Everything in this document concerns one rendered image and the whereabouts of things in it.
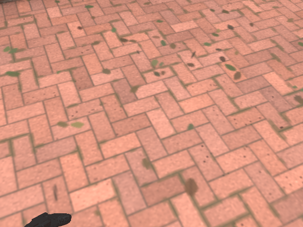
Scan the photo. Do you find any robot left hand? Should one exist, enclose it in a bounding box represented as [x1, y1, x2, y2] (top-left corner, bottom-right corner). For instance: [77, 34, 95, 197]
[25, 212, 72, 227]

